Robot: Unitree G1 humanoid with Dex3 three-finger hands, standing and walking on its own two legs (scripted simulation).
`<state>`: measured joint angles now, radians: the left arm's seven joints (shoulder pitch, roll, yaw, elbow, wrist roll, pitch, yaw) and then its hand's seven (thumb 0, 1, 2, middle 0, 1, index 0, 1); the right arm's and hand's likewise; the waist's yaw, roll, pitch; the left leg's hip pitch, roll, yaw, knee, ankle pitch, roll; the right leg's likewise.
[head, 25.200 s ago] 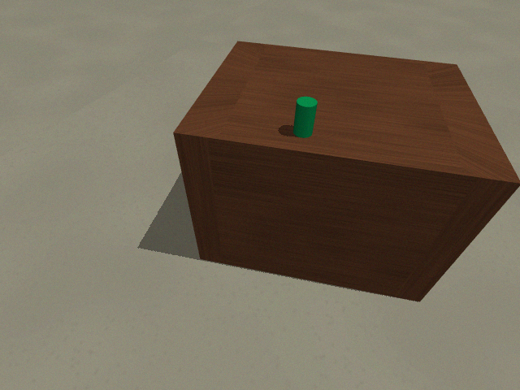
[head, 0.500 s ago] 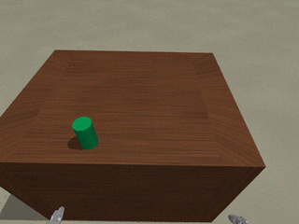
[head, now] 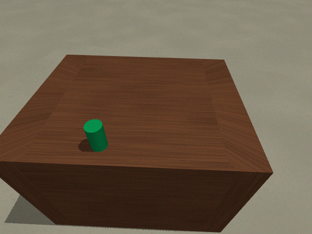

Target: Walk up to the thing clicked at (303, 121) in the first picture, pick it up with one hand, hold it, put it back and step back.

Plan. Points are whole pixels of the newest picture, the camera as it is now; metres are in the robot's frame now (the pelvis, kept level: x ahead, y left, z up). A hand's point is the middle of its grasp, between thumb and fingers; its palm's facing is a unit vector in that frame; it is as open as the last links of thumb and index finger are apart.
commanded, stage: home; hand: left
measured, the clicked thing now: (96, 136) +0.45 +0.21 -0.03
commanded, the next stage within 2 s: stand in 1.24 s
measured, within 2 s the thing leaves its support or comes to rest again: neither
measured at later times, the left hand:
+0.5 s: hand out of the picture +0.07 +0.26 -0.15, palm faces -0.04 -0.93 -0.36, open 17.5 cm
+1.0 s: hand out of the picture +0.11 +0.26 -0.15, palm faces -0.02 -0.94 -0.35, open 17.5 cm
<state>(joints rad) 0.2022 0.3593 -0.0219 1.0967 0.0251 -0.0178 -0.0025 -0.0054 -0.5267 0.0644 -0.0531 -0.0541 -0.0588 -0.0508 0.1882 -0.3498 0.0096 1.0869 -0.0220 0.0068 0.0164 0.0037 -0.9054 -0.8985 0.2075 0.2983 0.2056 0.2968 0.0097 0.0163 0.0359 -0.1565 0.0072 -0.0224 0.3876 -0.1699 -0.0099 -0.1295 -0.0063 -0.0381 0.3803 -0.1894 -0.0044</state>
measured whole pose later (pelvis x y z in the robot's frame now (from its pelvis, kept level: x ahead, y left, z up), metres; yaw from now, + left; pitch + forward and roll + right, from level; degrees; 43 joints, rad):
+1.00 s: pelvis +0.03 +0.00 +0.00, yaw +0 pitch -3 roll +0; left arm 0.11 0.34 -0.01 1.13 0.02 -0.01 0.00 0.00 -0.54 0.05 -0.05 -0.05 -0.06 -0.05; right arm 0.11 -0.36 0.01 1.13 -0.01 -0.01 0.00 0.00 -0.91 -0.90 0.21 0.30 0.21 0.30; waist 0.01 0.01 0.03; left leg -0.09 0.00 -0.01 0.31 -0.17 -0.01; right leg -0.07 -0.01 -0.03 0.31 -0.19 0.00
